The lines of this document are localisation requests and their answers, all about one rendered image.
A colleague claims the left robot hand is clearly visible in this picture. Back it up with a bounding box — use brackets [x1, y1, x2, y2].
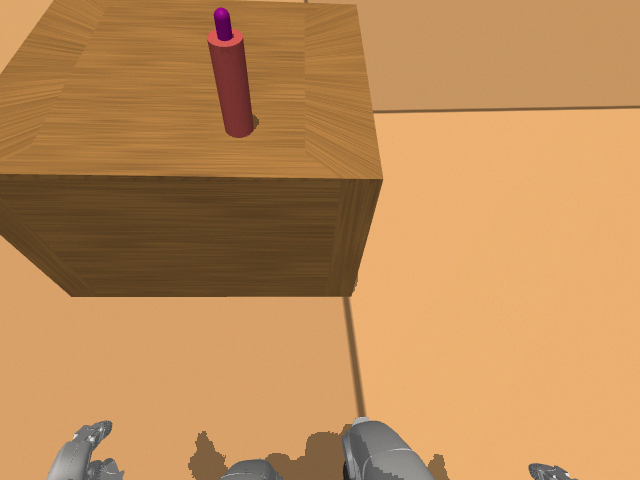
[46, 421, 124, 480]

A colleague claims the right robot hand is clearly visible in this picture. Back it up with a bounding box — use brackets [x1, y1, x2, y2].
[528, 463, 578, 480]

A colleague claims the bottle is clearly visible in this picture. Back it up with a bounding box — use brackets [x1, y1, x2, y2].
[207, 8, 254, 138]

